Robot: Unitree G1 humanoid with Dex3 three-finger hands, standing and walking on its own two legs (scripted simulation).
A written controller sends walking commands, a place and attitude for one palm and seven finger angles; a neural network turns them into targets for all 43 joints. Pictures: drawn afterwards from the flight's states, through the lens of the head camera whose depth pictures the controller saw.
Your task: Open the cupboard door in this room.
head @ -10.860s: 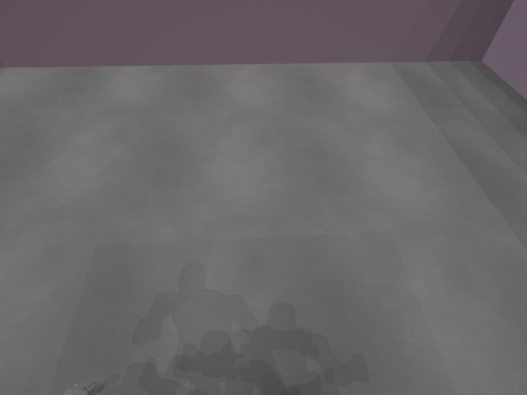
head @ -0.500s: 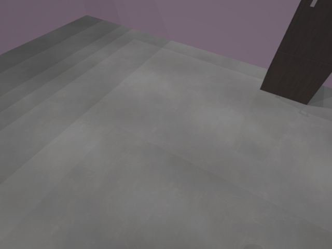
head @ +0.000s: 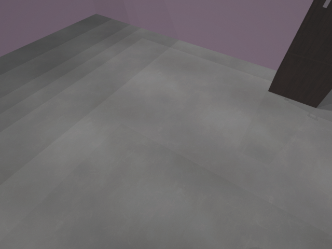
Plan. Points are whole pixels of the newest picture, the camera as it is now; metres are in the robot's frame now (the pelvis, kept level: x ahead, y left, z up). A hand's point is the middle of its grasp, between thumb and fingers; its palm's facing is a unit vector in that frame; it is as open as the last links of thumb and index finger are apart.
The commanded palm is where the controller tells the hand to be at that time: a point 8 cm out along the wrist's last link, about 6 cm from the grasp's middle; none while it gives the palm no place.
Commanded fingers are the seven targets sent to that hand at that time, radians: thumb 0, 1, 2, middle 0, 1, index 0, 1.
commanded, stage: stand and wait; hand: left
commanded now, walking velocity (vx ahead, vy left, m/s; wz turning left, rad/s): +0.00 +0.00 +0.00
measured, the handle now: out of the picture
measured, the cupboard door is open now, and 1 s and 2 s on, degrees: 0 0 0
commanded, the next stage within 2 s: turn or walk to find it in 0.86 s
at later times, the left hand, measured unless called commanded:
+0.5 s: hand out of the picture +0.02 +0.21 -0.17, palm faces +0.03 -0.96 -0.27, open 7.4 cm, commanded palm none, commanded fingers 0.00 0.90 0.90 -0.20 -0.30 -0.20 -0.30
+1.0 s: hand out of the picture +0.11 +0.24 -0.14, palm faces -0.02 -0.93 -0.36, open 7.4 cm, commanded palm none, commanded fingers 0.00 0.90 0.90 -0.20 -0.30 -0.20 -0.30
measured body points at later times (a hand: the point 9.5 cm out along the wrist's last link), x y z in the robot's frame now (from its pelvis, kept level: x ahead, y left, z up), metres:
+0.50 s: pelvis +0.00 -0.01 +0.00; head +0.01 +0.00 +0.45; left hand +0.02 +0.26 -0.15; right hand +0.05 -0.27 -0.14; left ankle +0.03 +0.12 -0.74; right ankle -0.03 -0.12 -0.74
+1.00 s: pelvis +0.01 -0.01 +0.01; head +0.03 -0.02 +0.45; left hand +0.11 +0.29 -0.12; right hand +0.10 -0.32 -0.13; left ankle +0.03 +0.12 -0.74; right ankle -0.03 -0.12 -0.74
